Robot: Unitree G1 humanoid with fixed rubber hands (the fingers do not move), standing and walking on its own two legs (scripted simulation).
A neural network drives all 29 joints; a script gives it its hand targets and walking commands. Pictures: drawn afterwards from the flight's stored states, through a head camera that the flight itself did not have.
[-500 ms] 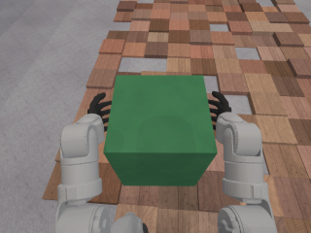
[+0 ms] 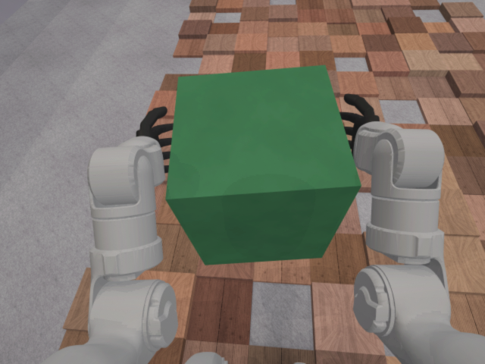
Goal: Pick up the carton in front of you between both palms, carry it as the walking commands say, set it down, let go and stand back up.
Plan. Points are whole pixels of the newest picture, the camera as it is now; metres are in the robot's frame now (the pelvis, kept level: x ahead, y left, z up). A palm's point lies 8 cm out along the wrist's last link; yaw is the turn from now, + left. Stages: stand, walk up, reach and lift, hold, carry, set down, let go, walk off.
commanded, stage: carry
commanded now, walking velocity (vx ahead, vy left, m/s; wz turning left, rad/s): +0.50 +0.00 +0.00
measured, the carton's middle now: (257, 177) +0.39 -0.01 +0.09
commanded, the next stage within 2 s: none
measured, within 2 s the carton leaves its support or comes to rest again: neither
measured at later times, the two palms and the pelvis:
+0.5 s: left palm (167, 95) +0.64 +0.19 +0.06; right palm (304, 92) +0.63 -0.11 +0.07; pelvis +0.29 +0.05 +0.01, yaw +0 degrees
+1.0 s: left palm (186, 16) +0.90 +0.17 +0.11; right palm (300, 7) +0.93 -0.13 +0.11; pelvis +0.56 +0.00 +0.00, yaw +1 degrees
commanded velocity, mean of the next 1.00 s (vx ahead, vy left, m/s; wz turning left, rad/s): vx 0.37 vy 0.00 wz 0.00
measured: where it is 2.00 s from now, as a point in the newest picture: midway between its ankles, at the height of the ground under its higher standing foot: (256, 239)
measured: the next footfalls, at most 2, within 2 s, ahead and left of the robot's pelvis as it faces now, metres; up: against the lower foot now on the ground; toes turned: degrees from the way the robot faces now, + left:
left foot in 0.30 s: +0.35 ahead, +0.11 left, -0.01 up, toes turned +7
right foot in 0.76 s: +0.61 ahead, -0.09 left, +0.00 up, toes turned -5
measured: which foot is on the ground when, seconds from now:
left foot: up 0.00-0.28, down 0.30-0.78, up 0.80-1.00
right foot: down 0.00-0.32, up 0.34-0.74, down 0.76-1.00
